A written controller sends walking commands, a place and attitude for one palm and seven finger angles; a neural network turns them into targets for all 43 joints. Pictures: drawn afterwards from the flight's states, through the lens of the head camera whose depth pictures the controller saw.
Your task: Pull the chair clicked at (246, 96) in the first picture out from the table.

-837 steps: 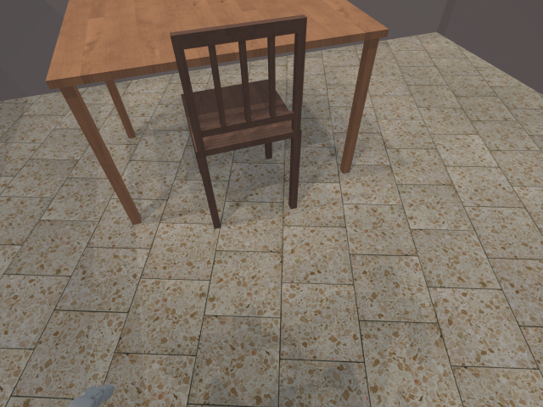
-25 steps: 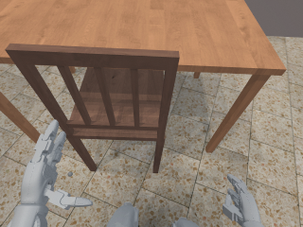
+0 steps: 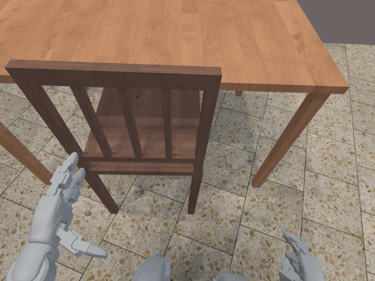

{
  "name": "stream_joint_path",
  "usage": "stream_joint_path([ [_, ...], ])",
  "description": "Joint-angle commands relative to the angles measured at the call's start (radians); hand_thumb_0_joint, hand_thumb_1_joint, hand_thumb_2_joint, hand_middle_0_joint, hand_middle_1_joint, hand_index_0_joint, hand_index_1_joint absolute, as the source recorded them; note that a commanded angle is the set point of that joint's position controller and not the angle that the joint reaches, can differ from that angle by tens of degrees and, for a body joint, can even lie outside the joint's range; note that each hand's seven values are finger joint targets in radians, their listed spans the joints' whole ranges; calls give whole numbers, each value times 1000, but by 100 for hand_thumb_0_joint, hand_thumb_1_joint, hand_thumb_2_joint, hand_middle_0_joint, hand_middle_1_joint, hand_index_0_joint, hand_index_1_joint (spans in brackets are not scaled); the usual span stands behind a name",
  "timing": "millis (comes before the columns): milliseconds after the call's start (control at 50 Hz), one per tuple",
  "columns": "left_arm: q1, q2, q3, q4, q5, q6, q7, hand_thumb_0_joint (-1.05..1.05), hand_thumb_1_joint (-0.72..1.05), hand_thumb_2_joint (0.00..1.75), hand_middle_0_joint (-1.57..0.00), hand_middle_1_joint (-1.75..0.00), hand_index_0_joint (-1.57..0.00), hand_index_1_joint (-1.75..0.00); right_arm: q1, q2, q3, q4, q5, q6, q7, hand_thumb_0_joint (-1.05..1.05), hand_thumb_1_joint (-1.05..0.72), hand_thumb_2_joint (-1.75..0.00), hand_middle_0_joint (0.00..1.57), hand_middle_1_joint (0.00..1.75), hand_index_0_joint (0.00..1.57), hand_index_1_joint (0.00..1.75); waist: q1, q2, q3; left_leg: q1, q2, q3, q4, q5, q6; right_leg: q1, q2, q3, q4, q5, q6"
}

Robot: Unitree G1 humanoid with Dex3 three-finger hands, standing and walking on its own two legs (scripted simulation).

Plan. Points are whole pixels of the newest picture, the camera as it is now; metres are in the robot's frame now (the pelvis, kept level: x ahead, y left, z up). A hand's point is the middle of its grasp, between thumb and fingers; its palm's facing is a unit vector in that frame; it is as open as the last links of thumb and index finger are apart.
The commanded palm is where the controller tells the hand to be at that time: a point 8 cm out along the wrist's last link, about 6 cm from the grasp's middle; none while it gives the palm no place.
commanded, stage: raise the hand toward the chair's back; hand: left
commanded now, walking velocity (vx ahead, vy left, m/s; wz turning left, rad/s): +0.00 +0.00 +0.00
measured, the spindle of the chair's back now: (131, 126) +0.48 +0.17 +0.00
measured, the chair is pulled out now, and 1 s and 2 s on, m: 0.00 0.00 0.00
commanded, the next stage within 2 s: aim the fingers beside a spindle in 0.32 s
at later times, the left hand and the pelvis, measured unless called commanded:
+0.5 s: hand (99, 206) +0.25 +0.18 +0.04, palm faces +0.07 -0.99 -0.08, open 16.9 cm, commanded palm +0.23 +0.24 +0.04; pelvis +0.01 -0.03 +0.00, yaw +1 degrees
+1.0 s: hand (114, 197) +0.28 +0.16 +0.02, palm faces +0.03 -1.00 -0.05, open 16.9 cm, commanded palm +0.26 +0.22 +0.02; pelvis +0.01 -0.04 -0.02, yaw +0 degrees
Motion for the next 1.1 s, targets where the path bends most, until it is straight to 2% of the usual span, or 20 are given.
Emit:
stream_joint_path([
  [0, -66, 135, 101, -278, -18, -145, 55, 0, -50, 30, -6, -8, -6, -8, -46, -132, -65, -143, -7, -66, -8, 0, -90, -90, 20, 30, 20, 30, 22, 57, -239, 358, 29, -126, -195, 208, -60, -48, 12, -14, -121, 165, -29],
  [40, -65, 144, 110, -234, -1, -175, 75, 0, -50, 30, -6, -8, -6, -8, -43, -134, -68, -125, -13, -64, -3, 0, -90, -90, 20, 30, 20, 30, 14, 49, -206, 323, 29, -124, -180, 184, -58, -75, 13, -11, -111, 151, -29],
  [100, -64, 107, 70, -166, 8, -181, 56, 0, -50, 30, -6, -8, -6, -8, -46, -140, -67, -123, -11, -59, 7, 0, -90, -90, 20, 30, 20, 30, 3, 60, -190, 302, 28, -126, -176, 139, -60, -101, 10, -10, -102, 130, -29],
  [160, -44, 99, 58, -142, -8, -145, 13, 0, -50, 30, -6, -8, -6, -8, -41, -148, -72, -137, -2, -51, 3, 0, -90, -90, 20, 30, 20, 30, 4, 26, -228, 293, 21, -101, -166, 163, -48, -47, 10, 1, -125, 163, -25],
  [200, -50, 117, 63, -177, -18, -124, -7, 0, -50, 30, -6, -8, -6, -8, -44, -148, -73, -148, 4, -49, -2, 0, -90, -90, 20, 30, 20, 30, 10, 37, -250, 306, 18, -89, -168, 183, -44, -11, 9, 10, -141, 188, -25],
  [260, -64, 141, 93, -237, -30, -129, 2, 0, -50, 30, -6, -8, -6, -8, -47, -138, -71, -145, 3, -53, -10, 0, -90, -90, 20, 30, 20, 30, 14, 23, -279, 316, 15, -80, -159, 221, -37, 25, 9, 18, -146, 231, -22],
  [320, -85, 135, 96, -242, -24, -164, 29, 0, -50, 30, -6, -8, -6, -8, -53, -127, -66, -131, -2, -58, -10, 0, -90, -90, 20, 30, 20, 30, 7, 44, -240, 310, 16, -81, -148, 221, -39, -9, 10, 16, -136, 224, -23],
  [400, -88, 101, 78, -140, -15, -177, 32, 0, -50, 30, -6, -8, -6, -8, -55, -128, -66, -117, -4, -54, -3, 0, -90, -90, 20, 30, 20, 30, -6, 3, -182, 241, 11, -75, -129, 156, -37, -38, 9, 23, -137, 184, -20],
  [420, -91, 101, 77, -133, -17, -175, 23, 0, -50, 30, -6, -8, -6, -8, -54, -132, -67, -117, -4, -55, -2, 0, -90, -90, 20, 30, 20, 30, -4, 17, -201, 242, 10, -72, -122, 164, -36, -35, 7, 28, -132, 196, -20],
  [480, -91, 110, 76, -86, -20, -152, -11, 0, -50, 30, -6, -8, -6, -8, -48, -137, -70, -119, 0, -48, -3, 0, -90, -90, 20, 30, 20, 30, -7, -19, -220, 221, 6, -57, -103, 181, -32, -5, 3, 48, -138, 243, -14],
  [520, -135, 116, 70, -113, -23, -150, -27, 0, -50, 30, -6, -8, -6, -8, -50, -138, -69, -124, 2, -50, -6, 0, -90, -90, 20, 30, 20, 30, -6, 4, -247, 224, 4, -51, -95, 193, -29, 13, -2, 59, -137, 263, -12],
  [620, -175, 157, 126, -151, -33, -191, -8, 0, -50, 30, -6, -8, -6, -8, -50, -128, -70, -107, -4, -58, -8, 0, -90, -90, 20, 30, 20, 30, 8, 11, -294, 236, 5, -46, -76, 250, -27, 41, -3, 69, -118, 331, -12],
  [700, -158, 151, 145, -59, -30, -199, 2, 0, -50, 30, -6, -8, -6, -8, -58, -125, -70, -91, -6, -49, 1, 0, -90, -90, 20, 30, 20, 30, 11, 4, -254, 175, 2, -40, -64, 223, -31, 30, -7, 84, -112, 317, -8],
  [740, -188, 129, 116, -11, -25, -188, -8, 0, -50, 30, -6, -8, -6, -8, -54, -130, -71, -87, -4, -44, 2, 0, -90, -90, 20, 30, 20, 30, -5, -19, -230, 153, 4, -39, -51, 203, -27, 7, -8, 93, -115, 302, -3],
  [840, -242, 139, 113, 9, -36, -175, -40, 0, -50, 30, -6, -8, -6, -8, -42, -142, -74, -90, 0, -42, -2, 0, -90, -90, 20, 30, 20, 30, -11, -44, -274, 125, 5, -35, -33, 200, -24, 39, -19, 124, -116, 326, 10],
  [940, -290, 180, 154, -23, -35, -216, -23, 0, -50, 30, -6, -8, -6, -8, -35, -139, -77, -77, -5, -45, -4, 0, -90, -90, 20, 30, 20, 30, -1, -26, -313, 146, 9, -38, -33, 231, -24, 39, -12, 108, -91, 350, 3],
  [960, -299, 155, 127, -26, -29, -223, -19, 0, -50, 30, -6, -8, -6, -8, -41, -135, -75, -77, -6, -47, -1, 0, -90, -90, 20, 30, 20, 30, -2, 16, -311, 160, 7, -37, -34, 233, -24, 14, -11, 100, -82, 340, -2],
  [980, -312, 161, 138, -13, -29, -226, -10, 0, -50, 30, -6, -8, -6, -8, -39, -137, -76, -71, -8, -46, 0, 0, -90, -90, 20, 30, 20, 30, -8, -9, -311, 157, 9, -40, -31, 223, -24, -3, -8, 93, -79, 321, -1],
  [1000, -320, 159, 133, -3, -22, -230, -5, 0, -50, 30, -6, -8, -6, -8, -39, -138, -76, -68, -8, -46, 2, 0, -90, -90, 20, 30, 20, 30, -4, 17, -303, 163, 9, -42, -33, 222, -27, -20, -6, 88, -73, 309, -7],
  [1080, -325, 101, 72, 55, -11, -207, -1, 0, -50, 30, -6, -8, -6, -8, -37, -145, -78, -72, -8, -38, 8, 0, -90, -90, 20, 30, 20, 30, -14, -2, -292, 166, 11, -50, -36, 200, -27, -68, -5, 70, -65, 274, -9],
])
